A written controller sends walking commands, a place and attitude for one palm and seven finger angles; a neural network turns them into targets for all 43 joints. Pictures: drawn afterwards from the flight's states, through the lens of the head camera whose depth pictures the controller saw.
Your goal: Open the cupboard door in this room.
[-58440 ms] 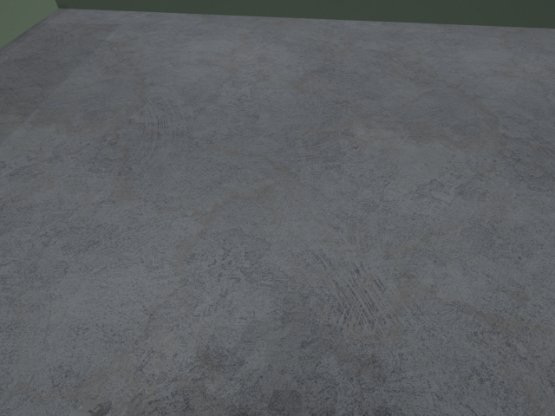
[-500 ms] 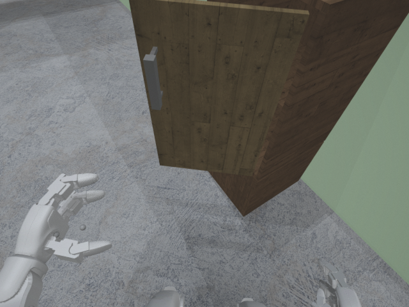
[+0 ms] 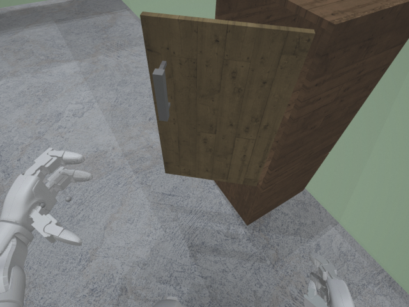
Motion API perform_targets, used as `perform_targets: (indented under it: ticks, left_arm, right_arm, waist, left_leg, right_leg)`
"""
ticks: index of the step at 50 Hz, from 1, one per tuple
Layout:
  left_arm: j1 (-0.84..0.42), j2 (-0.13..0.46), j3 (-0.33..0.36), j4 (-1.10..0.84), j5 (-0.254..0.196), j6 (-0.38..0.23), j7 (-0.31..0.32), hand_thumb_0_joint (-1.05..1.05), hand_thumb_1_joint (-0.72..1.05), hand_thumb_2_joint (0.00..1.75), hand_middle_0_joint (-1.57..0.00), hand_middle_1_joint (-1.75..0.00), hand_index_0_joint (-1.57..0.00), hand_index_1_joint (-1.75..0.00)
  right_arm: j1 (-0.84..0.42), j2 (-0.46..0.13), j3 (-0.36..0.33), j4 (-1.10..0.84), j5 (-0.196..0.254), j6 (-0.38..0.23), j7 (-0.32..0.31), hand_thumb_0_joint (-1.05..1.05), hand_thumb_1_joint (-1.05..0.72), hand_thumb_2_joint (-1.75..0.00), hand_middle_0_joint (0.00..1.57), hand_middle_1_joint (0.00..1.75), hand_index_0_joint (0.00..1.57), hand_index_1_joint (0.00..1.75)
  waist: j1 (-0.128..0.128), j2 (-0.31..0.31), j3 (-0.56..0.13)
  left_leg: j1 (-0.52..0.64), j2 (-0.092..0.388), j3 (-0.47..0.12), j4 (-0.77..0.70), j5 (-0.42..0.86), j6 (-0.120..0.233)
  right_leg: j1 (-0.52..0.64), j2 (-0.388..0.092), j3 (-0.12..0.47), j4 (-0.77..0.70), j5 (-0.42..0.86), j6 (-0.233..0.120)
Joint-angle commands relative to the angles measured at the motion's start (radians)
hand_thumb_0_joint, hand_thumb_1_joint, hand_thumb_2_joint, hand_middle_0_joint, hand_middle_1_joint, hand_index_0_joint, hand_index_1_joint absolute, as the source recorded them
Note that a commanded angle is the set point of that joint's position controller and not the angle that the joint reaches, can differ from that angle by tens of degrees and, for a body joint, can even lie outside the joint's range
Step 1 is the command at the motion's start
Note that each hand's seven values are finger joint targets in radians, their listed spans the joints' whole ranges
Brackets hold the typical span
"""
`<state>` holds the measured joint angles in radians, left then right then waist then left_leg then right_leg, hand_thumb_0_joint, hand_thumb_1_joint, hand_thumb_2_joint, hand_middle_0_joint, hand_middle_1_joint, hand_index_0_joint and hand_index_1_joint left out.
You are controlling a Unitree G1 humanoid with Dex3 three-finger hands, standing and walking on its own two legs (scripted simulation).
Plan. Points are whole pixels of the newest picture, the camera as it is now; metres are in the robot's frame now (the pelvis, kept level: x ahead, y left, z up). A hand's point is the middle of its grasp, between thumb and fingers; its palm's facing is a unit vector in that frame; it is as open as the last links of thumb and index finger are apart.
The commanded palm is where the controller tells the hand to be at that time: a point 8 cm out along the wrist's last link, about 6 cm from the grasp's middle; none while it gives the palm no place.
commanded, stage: raise the hand with hooked fingers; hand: left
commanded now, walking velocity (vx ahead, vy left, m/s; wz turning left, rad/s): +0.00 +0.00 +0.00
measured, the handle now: (163, 91) +0.59 +0.15 +0.07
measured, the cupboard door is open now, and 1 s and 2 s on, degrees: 50 50 50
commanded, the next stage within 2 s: move the hooked fingers beside the handle in 0.60 s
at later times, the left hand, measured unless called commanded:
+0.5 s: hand (73, 188) +0.29 +0.25 +0.09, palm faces -0.06 -1.00 -0.03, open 14.0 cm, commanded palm +0.26 +0.31 +0.09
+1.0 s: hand (89, 169) +0.33 +0.24 +0.09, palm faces -0.09 -1.00 -0.01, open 14.0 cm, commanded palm +0.31 +0.30 +0.09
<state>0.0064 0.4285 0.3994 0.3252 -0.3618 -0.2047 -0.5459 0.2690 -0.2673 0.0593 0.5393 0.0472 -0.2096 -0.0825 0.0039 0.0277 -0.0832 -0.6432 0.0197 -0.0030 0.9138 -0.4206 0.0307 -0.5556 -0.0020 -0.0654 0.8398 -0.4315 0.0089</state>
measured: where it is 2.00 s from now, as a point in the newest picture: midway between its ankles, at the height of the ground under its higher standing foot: outside the picture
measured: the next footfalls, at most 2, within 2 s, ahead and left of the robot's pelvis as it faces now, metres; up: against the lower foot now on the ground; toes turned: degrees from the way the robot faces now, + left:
none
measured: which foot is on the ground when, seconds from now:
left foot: down 0.00-1.00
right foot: down 0.00-1.00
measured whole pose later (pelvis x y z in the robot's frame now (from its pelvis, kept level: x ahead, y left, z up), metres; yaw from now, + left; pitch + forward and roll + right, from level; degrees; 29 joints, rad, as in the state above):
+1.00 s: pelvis -0.01 -0.01 +0.00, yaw +0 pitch +9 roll -2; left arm -0.30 0.46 0.40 0.65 -0.32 -0.25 -0.58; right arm 0.28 -0.29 0.05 0.58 0.05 -0.17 -0.10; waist -0.02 0.02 -0.07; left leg -0.64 0.03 0.00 0.87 -0.38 0.01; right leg -0.57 0.00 -0.06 0.83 -0.41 -0.01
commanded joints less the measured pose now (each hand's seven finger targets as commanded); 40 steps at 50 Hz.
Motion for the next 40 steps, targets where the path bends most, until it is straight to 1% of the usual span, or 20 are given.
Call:
perform_targets:
  ticks: [1,3,4,5,7,8,11,13,15,17,18,20,26,28,31,33,35,38,39,40]
  left_arm:
    - [-0.245,0.279,0.123,-0.158,-0.030,-0.045,-0.020,0.00,-0.50,0.30,-0.30,-1.20,-0.30,-1.20]
    - [-0.270,0.299,0.135,-0.152,-0.036,-0.047,-0.027,0.00,-0.50,0.30,-0.30,-1.20,-0.30,-1.20]
    - [-0.285,0.306,0.138,-0.164,-0.036,-0.051,-0.031,0.00,-0.50,0.30,-0.30,-1.20,-0.30,-1.20]
    - [-0.287,0.311,0.143,-0.152,-0.036,-0.052,-0.032,0.00,-0.50,0.30,-0.30,-1.20,-0.30,-1.20]
    - [-0.245,0.268,0.119,-0.092,-0.043,-0.041,-0.045,0.00,-0.50,0.30,-0.30,-1.20,-0.30,-1.20]
    - [-0.239,0.267,0.118,-0.075,-0.048,-0.038,-0.052,0.00,-0.50,0.30,-0.30,-1.20,-0.30,-1.20]
    - [-0.243,0.270,0.121,-0.069,-0.046,-0.037,-0.057,0.00,-0.50,0.30,-0.30,-1.20,-0.30,-1.20]
    - [-0.250,0.297,0.140,-0.088,-0.044,-0.049,-0.047,0.00,-0.50,0.30,-0.30,-1.20,-0.30,-1.20]
    - [-0.254,0.297,0.147,-0.099,-0.044,-0.062,-0.042,0.00,-0.50,0.30,-0.30,-1.20,-0.30,-1.20]
    - [-0.263,0.291,0.141,-0.106,-0.043,-0.075,-0.034,0.00,-0.50,0.30,-0.30,-1.20,-0.30,-1.20]
    - [-0.281,0.306,0.146,-0.114,-0.041,-0.082,-0.030,0.00,-0.50,0.30,-0.30,-1.20,-0.30,-1.20]
    - [-0.280,0.310,0.154,-0.133,-0.038,-0.094,-0.024,0.00,-0.50,0.30,-0.30,-1.20,-0.30,-1.20]
    - [-0.273,0.290,0.135,-0.090,-0.040,-0.085,-0.033,0.00,-0.50,0.30,-0.30,-1.20,-0.30,-1.20]
    - [-0.285,0.288,0.129,-0.077,-0.043,-0.082,-0.039,0.00,-0.50,0.30,-0.30,-1.20,-0.30,-1.20]
    - [-0.280,0.287,0.131,-0.073,-0.042,-0.086,-0.043,0.00,-0.50,0.30,-0.30,-1.20,-0.30,-1.20]
    - [-0.294,0.286,0.124,-0.060,-0.046,-0.087,-0.046,0.00,-0.50,0.30,-0.30,-1.20,-0.30,-1.20]
    - [-0.291,0.278,0.124,-0.047,-0.047,-0.088,-0.049,0.00,-0.50,0.30,-0.30,-1.20,-0.30,-1.20]
    - [-0.438,0.296,0.105,-0.011,-0.035,-0.093,-0.046,0.00,-0.50,0.30,-0.30,-1.20,-0.30,-1.20]
    - [-0.504,0.301,0.094,-0.007,-0.023,-0.100,-0.045,0.00,-0.50,0.30,-0.30,-1.20,-0.30,-1.20]
    - [-0.531,0.285,0.078,0.009,-0.020,-0.104,-0.044,0.00,-0.50,0.30,-0.30,-1.20,-0.30,-1.20]
  right_arm:
    - [-0.018,-0.163,-0.073,-0.137,0.006,-0.047,-0.017,0.00,-0.90,-0.90,0.20,0.30,0.20,0.30]
    - [-0.017,-0.164,-0.073,-0.133,0.005,-0.047,-0.017,0.00,-0.90,-0.90,0.20,0.30,0.20,0.30]
    - [-0.012,-0.163,-0.072,-0.132,0.006,-0.047,-0.015,0.00,-0.90,-0.90,0.20,0.30,0.20,0.30]
    - [-0.007,-0.163,-0.075,-0.130,0.007,-0.046,-0.015,0.00,-0.90,-0.90,0.20,0.30,0.20,0.30]
    - [-0.006,-0.163,-0.077,-0.131,0.008,-0.043,-0.013,0.00,-0.90,-0.90,0.20,0.30,0.20,0.30]
    - [-0.004,-0.166,-0.077,-0.131,0.008,-0.042,-0.011,0.00,-0.90,-0.90,0.20,0.30,0.20,0.30]
    - [-0.003,-0.168,-0.082,-0.136,0.008,-0.036,-0.004,0.00,-0.90,-0.90,0.20,0.30,0.20,0.30]
    - [0.000,-0.170,-0.084,-0.139,0.005,-0.034,-0.001,0.00,-0.90,-0.90,0.20,0.30,0.20,0.30]
    - [0.001,-0.165,-0.083,-0.142,0.004,-0.031,0.001,0.00,-0.90,-0.90,0.20,0.30,0.20,0.30]
    - [-0.002,-0.163,-0.082,-0.141,0.005,-0.031,-0.001,0.00,-0.90,-0.90,0.20,0.30,0.20,0.30]
    - [-0.002,-0.165,-0.081,-0.138,0.003,-0.030,-0.002,0.00,-0.90,-0.90,0.20,0.30,0.20,0.30]
    - [-0.002,-0.161,-0.082,-0.137,0.003,-0.031,-0.003,0.00,-0.90,-0.90,0.20,0.30,0.20,0.30]
    - [-0.011,-0.159,-0.078,-0.130,0.008,-0.030,-0.011,0.00,-0.90,-0.90,0.20,0.30,0.20,0.30]
    - [-0.012,-0.161,-0.077,-0.129,0.009,-0.030,-0.014,0.00,-0.90,-0.90,0.20,0.30,0.20,0.30]
    - [-0.013,-0.160,-0.077,-0.128,0.010,-0.033,-0.016,0.00,-0.90,-0.90,0.20,0.30,0.20,0.30]
    - [-0.014,-0.164,-0.074,-0.124,0.008,-0.032,-0.016,0.00,-0.90,-0.90,0.20,0.30,0.20,0.30]
    - [-0.019,-0.159,-0.074,-0.125,0.010,-0.033,-0.016,0.00,-0.90,-0.90,0.20,0.30,0.20,0.30]
    - [-0.010,-0.168,-0.070,-0.106,0.007,-0.026,-0.026,0.00,-0.90,-0.90,0.20,0.30,0.20,0.30]
    - [-0.009,-0.167,-0.071,-0.099,0.010,-0.025,-0.030,0.00,-0.90,-0.90,0.20,0.30,0.20,0.30]
    - [-0.007,-0.164,-0.069,-0.097,0.008,-0.027,-0.032,0.00,-0.90,-0.90,0.20,0.30,0.20,0.30]
  waist:
    - [-0.009,0.067,-0.230]
    - [-0.002,0.079,-0.234]
    - [-0.004,0.095,-0.261]
    - [-0.005,0.086,-0.264]
    - [-0.010,0.052,-0.223]
    - [-0.003,0.036,-0.212]
    - [-0.004,0.044,-0.223]
    - [0.002,0.036,-0.229]
    - [0.000,0.052,-0.243]
    - [-0.003,0.068,-0.227]
    - [-0.006,0.059,-0.213]
    - [-0.004,0.088,-0.248]
    - [-0.011,0.079,-0.205]
    - [-0.015,0.052,-0.188]
    - [-0.011,0.056,-0.216]
    - [-0.017,0.033,-0.185]
    - [-0.014,0.036,-0.193]
    - [-0.041,0.024,-0.157]
    - [-0.051,0.054,-0.165]
    - [-0.050,0.067,-0.182]
  left_leg:
    - [0.229,-0.014,-0.048,-0.168,0.277,-0.013]
    - [0.238,-0.016,-0.045,-0.167,0.307,-0.013]
    - [0.260,-0.015,-0.045,-0.171,0.331,-0.013]
    - [0.269,-0.014,-0.045,-0.174,0.340,-0.013]
    - [0.244,-0.016,-0.037,-0.177,0.313,-0.009]
    - [0.231,-0.018,-0.037,-0.174,0.324,-0.009]
    - [0.223,-0.021,-0.025,-0.174,0.317,-0.008]
    - [0.224,-0.021,-0.027,-0.170,0.331,-0.007]
    - [0.226,-0.022,-0.021,-0.172,0.325,-0.006]
    - [0.222,-0.022,-0.023,-0.177,0.297,-0.007]
    - [0.219,-0.020,-0.024,-0.176,0.291,-0.006]
    - [0.243,-0.022,-0.024,-0.182,0.297,-0.005]
    - [0.226,-0.022,-0.022,-0.190,0.252,-0.003]
    - [0.221,-0.022,-0.024,-0.189,0.247,0.000]
    - [0.228,-0.023,-0.021,-0.190,0.247,-0.001]
    - [0.213,-0.021,-0.022,-0.187,0.232,0.000]
    - [0.204,-0.024,-0.017,-0.185,0.223,0.000]
    - [0.183,-0.022,-0.020,-0.176,0.183,0.000]
    - [0.195,-0.021,-0.023,-0.181,0.165,-0.001]
    - [0.201,-0.023,-0.027,-0.182,0.152,-0.001]
  right_leg:
    - [0.031,0.046,0.001,-0.113,0.237,-0.041]
    - [0.058,0.048,0.005,-0.116,0.266,-0.047]
    - [0.064,0.047,0.005,-0.116,0.286,-0.045]
    - [0.064,0.047,0.004,-0.120,0.293,-0.043]
    - [0.051,0.045,0.005,-0.132,0.282,-0.038]
    - [0.065,0.048,0.008,-0.132,0.295,-0.043]
    - [0.062,0.041,0.013,-0.134,0.302,-0.038]
    - [0.079,0.044,0.017,-0.130,0.313,-0.043]
    - [0.080,0.042,0.020,-0.132,0.311,-0.039]
    - [0.066,0.041,0.020,-0.135,0.279,-0.039]
    - [0.068,0.045,0.023,-0.136,0.272,-0.042]
    - [0.077,0.042,0.023,-0.137,0.277,-0.039]
    - [0.059,0.040,0.026,-0.154,0.243,-0.035]
    - [0.062,0.040,0.031,-0.160,0.239,-0.037]
    - [0.069,0.036,0.033,-0.160,0.241,-0.034]
    - [0.058,0.039,0.035,-0.164,0.225,-0.036]
    - [0.063,0.033,0.043,-0.166,0.221,-0.032]
    - [0.025,0.037,0.049,-0.166,0.174,-0.032]
    - [0.006,0.035,0.046,-0.167,0.153,-0.032]
    - [0.005,0.033,0.050,-0.167,0.136,-0.033]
